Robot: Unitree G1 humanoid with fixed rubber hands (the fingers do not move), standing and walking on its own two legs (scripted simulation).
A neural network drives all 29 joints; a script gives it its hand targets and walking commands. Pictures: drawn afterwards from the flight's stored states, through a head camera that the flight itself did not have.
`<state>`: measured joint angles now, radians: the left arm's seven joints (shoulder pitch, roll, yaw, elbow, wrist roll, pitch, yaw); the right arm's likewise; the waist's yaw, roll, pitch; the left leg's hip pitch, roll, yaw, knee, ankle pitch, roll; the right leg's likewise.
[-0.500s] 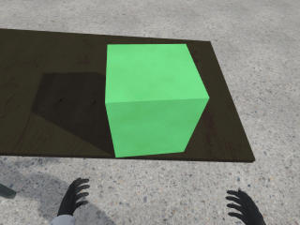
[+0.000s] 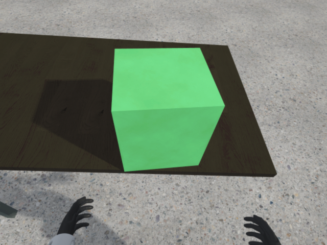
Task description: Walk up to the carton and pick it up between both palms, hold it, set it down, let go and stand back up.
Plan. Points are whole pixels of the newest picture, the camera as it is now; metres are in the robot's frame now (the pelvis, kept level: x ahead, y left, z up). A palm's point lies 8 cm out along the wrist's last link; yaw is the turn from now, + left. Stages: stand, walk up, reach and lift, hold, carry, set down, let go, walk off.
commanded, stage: stand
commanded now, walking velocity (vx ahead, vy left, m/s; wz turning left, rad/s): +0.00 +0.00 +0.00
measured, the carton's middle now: (160, 112) +0.42 +0.03 +0.08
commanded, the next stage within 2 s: none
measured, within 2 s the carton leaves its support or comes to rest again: neither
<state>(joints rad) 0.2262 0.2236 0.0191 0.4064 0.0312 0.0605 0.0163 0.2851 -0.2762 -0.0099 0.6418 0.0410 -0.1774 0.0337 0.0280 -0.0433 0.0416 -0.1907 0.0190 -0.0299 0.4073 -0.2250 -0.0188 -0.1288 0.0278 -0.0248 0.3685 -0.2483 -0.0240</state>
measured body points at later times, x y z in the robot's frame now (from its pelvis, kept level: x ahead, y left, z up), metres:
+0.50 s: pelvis -0.01 +0.00 +0.00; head -0.02 +0.01 +0.45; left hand +0.12 +0.28 -0.09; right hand +0.11 -0.27 -0.09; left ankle -0.01 +0.13 -0.74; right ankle -0.04 -0.10 -0.74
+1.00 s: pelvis -0.01 +0.00 +0.00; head -0.02 +0.01 +0.45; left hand +0.11 +0.29 -0.10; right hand +0.10 -0.27 -0.10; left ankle -0.01 +0.13 -0.74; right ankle -0.04 -0.10 -0.74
